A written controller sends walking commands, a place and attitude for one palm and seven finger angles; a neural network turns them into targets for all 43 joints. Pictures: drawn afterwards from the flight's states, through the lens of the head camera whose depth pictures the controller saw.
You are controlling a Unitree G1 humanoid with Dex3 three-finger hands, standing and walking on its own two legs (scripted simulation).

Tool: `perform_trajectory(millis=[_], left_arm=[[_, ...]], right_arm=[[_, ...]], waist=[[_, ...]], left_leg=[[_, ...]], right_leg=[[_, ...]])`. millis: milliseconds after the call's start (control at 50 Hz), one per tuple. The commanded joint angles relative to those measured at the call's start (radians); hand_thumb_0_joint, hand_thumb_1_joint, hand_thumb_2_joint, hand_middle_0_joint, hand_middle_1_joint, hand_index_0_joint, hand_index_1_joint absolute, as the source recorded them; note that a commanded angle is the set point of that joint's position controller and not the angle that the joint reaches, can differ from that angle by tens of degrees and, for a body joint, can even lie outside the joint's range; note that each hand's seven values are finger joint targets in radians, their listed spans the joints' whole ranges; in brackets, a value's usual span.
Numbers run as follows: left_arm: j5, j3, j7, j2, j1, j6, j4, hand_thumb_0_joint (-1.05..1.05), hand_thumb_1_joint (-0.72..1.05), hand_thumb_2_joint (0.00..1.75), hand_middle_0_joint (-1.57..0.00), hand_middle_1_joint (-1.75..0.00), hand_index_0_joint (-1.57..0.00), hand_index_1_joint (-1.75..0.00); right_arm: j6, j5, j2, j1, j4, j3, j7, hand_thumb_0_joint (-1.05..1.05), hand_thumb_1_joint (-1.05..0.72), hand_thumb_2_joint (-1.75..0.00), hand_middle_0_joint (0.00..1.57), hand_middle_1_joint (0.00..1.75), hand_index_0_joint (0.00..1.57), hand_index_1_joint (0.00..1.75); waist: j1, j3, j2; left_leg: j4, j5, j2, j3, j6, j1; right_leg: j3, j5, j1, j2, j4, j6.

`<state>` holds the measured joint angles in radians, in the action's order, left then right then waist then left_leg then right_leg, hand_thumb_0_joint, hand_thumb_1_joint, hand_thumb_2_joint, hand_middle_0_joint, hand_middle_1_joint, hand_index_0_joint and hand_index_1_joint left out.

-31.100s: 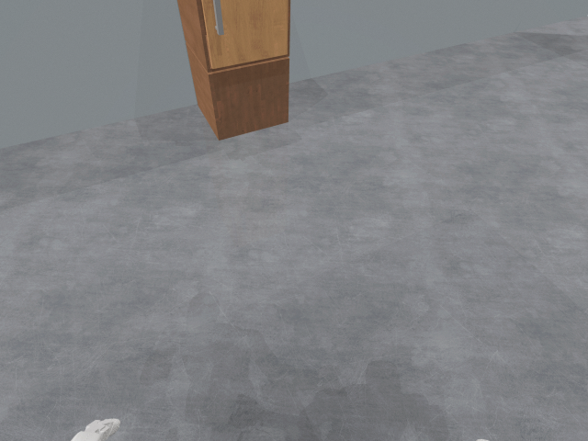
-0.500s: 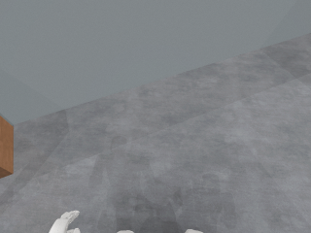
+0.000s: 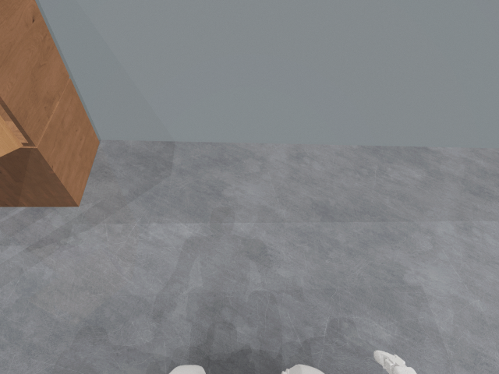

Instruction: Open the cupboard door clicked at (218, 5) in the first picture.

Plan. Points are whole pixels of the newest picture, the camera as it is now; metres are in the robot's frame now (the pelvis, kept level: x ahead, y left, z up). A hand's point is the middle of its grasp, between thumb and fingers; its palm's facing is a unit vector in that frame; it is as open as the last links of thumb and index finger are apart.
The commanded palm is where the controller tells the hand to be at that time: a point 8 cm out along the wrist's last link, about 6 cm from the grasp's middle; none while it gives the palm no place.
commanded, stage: turn to face it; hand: left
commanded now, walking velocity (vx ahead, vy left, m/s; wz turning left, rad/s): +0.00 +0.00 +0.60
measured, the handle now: out of the picture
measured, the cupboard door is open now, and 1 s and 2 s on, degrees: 44 44 44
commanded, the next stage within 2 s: take the last steps up to it in 1.28 s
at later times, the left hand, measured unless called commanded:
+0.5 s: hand out of the picture +0.05 +0.16 -0.14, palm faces +0.28 -0.92 -0.27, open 7.4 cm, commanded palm none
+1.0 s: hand out of the picture -0.01 +0.18 -0.14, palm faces +0.56 -0.77 -0.30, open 7.4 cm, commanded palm none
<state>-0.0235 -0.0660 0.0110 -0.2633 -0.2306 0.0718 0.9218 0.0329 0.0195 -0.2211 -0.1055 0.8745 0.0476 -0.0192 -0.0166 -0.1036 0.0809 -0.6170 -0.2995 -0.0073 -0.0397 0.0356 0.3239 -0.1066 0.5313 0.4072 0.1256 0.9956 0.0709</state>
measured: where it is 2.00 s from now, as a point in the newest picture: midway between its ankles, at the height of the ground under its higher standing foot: outside the picture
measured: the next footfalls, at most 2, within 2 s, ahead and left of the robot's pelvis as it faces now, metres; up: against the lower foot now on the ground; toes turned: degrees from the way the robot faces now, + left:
right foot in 0.32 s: +0.06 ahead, -0.16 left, +0.00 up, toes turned +10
left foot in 0.68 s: +0.02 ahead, +0.10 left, +0.00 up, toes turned +29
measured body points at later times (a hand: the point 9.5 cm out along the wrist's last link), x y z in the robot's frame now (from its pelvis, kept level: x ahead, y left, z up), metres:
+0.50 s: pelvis +0.01 -0.05 +0.01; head +0.07 -0.06 +0.46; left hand +0.03 +0.21 -0.12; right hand +0.15 -0.29 -0.14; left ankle -0.03 +0.08 -0.65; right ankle +0.02 -0.17 -0.73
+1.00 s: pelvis +0.03 -0.07 +0.00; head +0.07 -0.05 +0.45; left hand -0.04 +0.22 -0.12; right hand +0.25 -0.22 -0.14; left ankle -0.01 +0.08 -0.73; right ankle +0.11 -0.17 -0.71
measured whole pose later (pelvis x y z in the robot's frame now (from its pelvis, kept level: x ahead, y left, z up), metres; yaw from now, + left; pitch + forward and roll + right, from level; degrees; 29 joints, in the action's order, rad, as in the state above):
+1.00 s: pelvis +0.03 -0.07 +0.00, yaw +35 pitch +0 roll +0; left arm -0.02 -0.07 0.00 -0.27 -0.16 0.05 0.86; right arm 0.06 0.03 -0.23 -0.16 0.90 0.05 -0.01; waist 0.00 -0.08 -0.01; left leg -0.56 -0.22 -0.01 0.12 -0.03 0.35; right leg -0.03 0.39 0.35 0.05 0.71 0.07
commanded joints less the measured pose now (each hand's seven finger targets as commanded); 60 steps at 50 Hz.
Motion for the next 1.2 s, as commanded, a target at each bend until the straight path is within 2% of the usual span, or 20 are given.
perform_trajectory(millis=[0, 160, 240, 260, 300, 340, 400, 520, 600, 620, 660, 680, 760, 900, 960, 980, 1000, 1020, 1080, 1180], left_arm=[[0.001, -0.025, -0.003, -0.092, 0.067, -0.037, -0.113, 0.00, 0.90, 0.90, -0.20, -0.30, -0.20, -0.30], [0.007, -0.016, -0.004, -0.073, 0.102, -0.039, -0.135, 0.00, 0.90, 0.90, -0.20, -0.30, -0.20, -0.30], [0.016, -0.018, 0.002, -0.081, 0.018, -0.053, -0.124, 0.00, 0.90, 0.90, -0.20, -0.30, -0.20, -0.30], [0.016, -0.026, 0.006, -0.103, -0.030, -0.062, -0.114, 0.00, 0.90, 0.90, -0.20, -0.30, -0.20, -0.30], [-0.008, -0.052, 0.021, -0.250, -0.063, -0.076, -0.115, 0.00, 0.90, 0.90, -0.20, -0.30, -0.20, -0.30], [0.000, -0.026, 0.025, -0.158, 0.029, -0.082, -0.136, 0.00, 0.90, 0.90, -0.20, -0.30, -0.20, -0.30], [0.007, -0.010, 0.024, -0.108, 0.082, -0.078, -0.147, 0.00, 0.90, 0.90, -0.20, -0.30, -0.20, -0.30], [-0.004, -0.034, 0.021, -0.173, -0.055, -0.080, -0.096, 0.00, 0.90, 0.90, -0.20, -0.30, -0.20, -0.30], [0.002, -0.043, 0.013, -0.181, -0.027, -0.074, -0.093, 0.00, 0.90, 0.90, -0.20, -0.30, -0.20, -0.30], [0.010, -0.042, 0.009, -0.175, -0.008, -0.070, -0.101, 0.00, 0.90, 0.90, -0.20, -0.30, -0.20, -0.30], [0.016, -0.010, 0.004, -0.060, 0.062, -0.058, -0.171, 0.00, 0.90, 0.90, -0.20, -0.30, -0.20, -0.30], [0.009, -0.010, 0.008, -0.095, 0.112, -0.046, -0.184, 0.00, 0.90, 0.90, -0.20, -0.30, -0.20, -0.30], [0.004, -0.024, 0.000, -0.091, 0.073, -0.035, -0.127, 0.00, 0.90, 0.90, -0.20, -0.30, -0.20, -0.30], [0.007, -0.016, -0.005, -0.066, 0.052, -0.039, -0.126, 0.00, 0.90, 0.90, -0.20, -0.30, -0.20, -0.30], [0.010, -0.023, 0.000, -0.082, -0.056, -0.053, -0.099, 0.00, 0.90, 0.90, -0.20, -0.30, -0.20, -0.30], [0.000, -0.036, 0.007, -0.143, -0.101, -0.065, -0.095, 0.00, 0.90, 0.90, -0.20, -0.30, -0.20, -0.30], [-0.014, -0.053, 0.014, -0.234, -0.103, -0.073, -0.104, 0.00, 0.90, 0.90, -0.20, -0.30, -0.20, -0.30], [-0.006, -0.042, 0.019, -0.238, -0.074, -0.071, -0.118, 0.00, 0.90, 0.90, -0.20, -0.30, -0.20, -0.30], [0.001, -0.018, 0.018, -0.131, 0.069, -0.072, -0.144, 0.00, 0.90, 0.90, -0.20, -0.30, -0.20, -0.30], [-0.007, -0.018, 0.021, -0.123, -0.040, -0.087, -0.094, 0.00, 0.90, 0.90, -0.20, -0.30, -0.20, -0.30]], right_arm=[[-0.018, 0.002, -0.216, -0.057, -0.045, 0.052, 0.038, 0.00, -0.90, -0.90, 0.20, 0.30, 0.20, 0.30], [-0.012, 0.008, -0.231, -0.081, -0.034, 0.065, 0.029, 0.00, -0.90, -0.90, 0.20, 0.30, 0.20, 0.30], [-0.003, 0.002, -0.224, -0.038, -0.051, 0.073, 0.027, 0.00, -0.90, -0.90, 0.20, 0.30, 0.20, 0.30], [-0.003, -0.006, -0.204, -0.021, -0.059, 0.070, 0.026, 0.00, -0.90, -0.90, 0.20, 0.30, 0.20, 0.30], [-0.008, -0.013, -0.113, -0.007, -0.097, 0.058, 0.016, 0.00, -0.90, -0.90, 0.20, 0.30, 0.20, 0.30], [0.005, 0.000, -0.151, -0.052, -0.057, 0.066, 0.006, 0.00, -0.90, -0.90, 0.20, 0.30, 0.20, 0.30], [0.021, -0.002, -0.119, -0.040, -0.034, 0.055, -0.007, 0.00, -0.90, -0.90, 0.20, 0.30, 0.20, 0.30], [0.011, -0.010, -0.070, 0.058, -0.055, 0.028, -0.015, 0.00, -0.90, -0.90, 0.20, 0.30, 0.20, 0.30], [0.000, -0.007, -0.101, -0.019, -0.046, 0.034, -0.011, 0.00, -0.90, -0.90, 0.20, 0.30, 0.20, 0.30], [-0.006, -0.004, -0.135, -0.084, -0.031, 0.043, -0.009, 0.00, -0.90, -0.90, 0.20, 0.30, 0.20, 0.30], [-0.012, 0.002, -0.320, -0.234, -0.007, 0.090, 0.009, 0.00, -0.90, -0.90, 0.20, 0.30, 0.20, 0.30], [-0.009, 0.000, -0.308, -0.256, 0.008, 0.085, 0.016, 0.00, -0.90, -0.90, 0.20, 0.30, 0.20, 0.30], [-0.015, 0.005, -0.225, -0.059, -0.044, 0.057, 0.036, 0.00, -0.90, -0.90, 0.20, 0.30, 0.20, 0.30], [-0.004, 0.011, -0.232, -0.033, -0.052, 0.064, 0.026, 0.00, -0.90, -0.90, 0.20, 0.30, 0.20, 0.30], [0.004, 0.002, -0.216, 0.010, -0.067, 0.066, 0.023, 0.00, -0.90, -0.90, 0.20, 0.30, 0.20, 0.30], [0.004, -0.008, -0.168, 0.016, -0.080, 0.061, 0.019, 0.00, -0.90, -0.90, 0.20, 0.30, 0.20, 0.30], [0.003, -0.011, -0.095, 0.013, -0.103, 0.050, 0.015, 0.00, -0.90, -0.90, 0.20, 0.30, 0.20, 0.30], [0.005, -0.003, -0.146, 0.036, -0.104, 0.055, 0.011, 0.00, -0.90, -0.90, 0.20, 0.30, 0.20, 0.30], [0.025, 0.003, -0.129, -0.037, -0.039, 0.063, -0.003, 0.00, -0.90, -0.90, 0.20, 0.30, 0.20, 0.30], [0.016, -0.008, -0.068, 0.013, -0.027, 0.034, -0.004, 0.00, -0.90, -0.90, 0.20, 0.30, 0.20, 0.30]], waist=[[0.038, 0.137, -0.272], [0.044, 0.148, -0.233], [0.002, 0.175, -0.248], [-0.027, 0.196, -0.196], [-0.054, 0.179, 0.241], [0.013, 0.130, 0.111], [0.035, 0.082, 0.179], [-0.032, 0.121, 0.094], [0.013, 0.154, 0.108], [0.057, 0.185, 0.041], [0.133, 0.242, -0.395], [0.129, 0.225, -0.258], [0.043, 0.148, -0.297], [0.028, 0.132, -0.247], [-0.026, 0.150, -0.203], [-0.051, 0.156, -0.056], [-0.058, 0.137, 0.236], [-0.053, 0.108, 0.195], [0.036, 0.075, 0.173], [-0.014, 0.117, 0.096]], left_leg=[[0.273, 0.385, 0.254, 0.293, 0.120, -0.163], [0.271, 0.240, 0.203, 0.362, 0.119, -0.117], [0.188, 0.296, 0.158, 0.394, 0.087, -0.024], [0.127, 0.242, 0.115, 0.377, 0.048, 0.050], [-0.306, -0.302, -0.084, 0.083, -0.084, 0.322], [-0.568, -0.217, 0.003, 0.138, -0.075, 0.277], [-0.557, -0.135, 0.034, 0.060, -0.106, 0.276], [-0.185, -0.142, 0.010, -0.053, -0.105, 0.148], [0.054, 0.007, -0.009, -0.076, -0.077, -0.041], [0.157, 0.141, 0.009, -0.043, -0.059, -0.177], [0.240, 0.725, 0.424, 0.521, 0.190, -0.375], [0.222, 0.657, 0.437, 0.477, 0.223, -0.337], [0.267, 0.303, 0.245, 0.315, 0.126, -0.133], [0.276, 0.096, 0.196, 0.346, 0.108, -0.013], [0.171, 0.086, 0.141, 0.335, 0.063, 0.101], [0.027, -0.012, 0.054, 0.260, 0.011, 0.211], [-0.243, -0.242, -0.086, 0.075, -0.071, 0.337], [-0.459, -0.304, -0.027, 0.120, -0.060, 0.293], [-0.619, -0.123, 0.021, 0.101, -0.071, 0.245], [-0.323, -0.155, 0.011, 0.012, -0.095, 0.174]], right_leg=[[0.120, -0.116, 0.176, -0.009, 0.167, 0.015], [0.090, -0.101, 0.030, -0.083, -0.146, 0.012], [0.076, -0.200, -0.193, -0.130, -0.420, -0.004], [0.095, -0.285, -0.322, -0.104, -0.576, -0.011], [0.519, -0.396, -0.435, 0.352, -0.755, -0.186], [0.357, -0.460, -0.270, 0.287, -0.713, -0.229], [0.134, -0.706, -0.286, 0.180, -0.654, -0.182], [0.072, -0.894, -0.393, 0.216, -0.561, -0.181], [0.007, -0.835, -0.323, 0.205, -0.434, -0.123], [-0.030, -0.754, -0.234, 0.194, -0.316, -0.083], [-0.019, 0.163, 0.182, -0.018, 0.102, 0.025], [0.091, 0.132, 0.193, 0.007, 0.168, 0.007], [0.120, -0.074, 0.136, -0.012, 0.144, 0.007], [0.066, -0.085, -0.052, -0.092, -0.191, 0.000], [0.054, -0.246, -0.280, -0.112, -0.474, -0.009], [0.186, -0.180, -0.383, 0.003, -0.642, -0.038], [0.511, -0.151, -0.388, 0.292, -0.776, -0.148], [0.539, -0.187, -0.231, 0.376, -0.796, -0.222], [0.275, -0.294, -0.150, 0.204, -0.735, -0.180], [0.142, -0.659, -0.326, 0.187, -0.652, -0.191]])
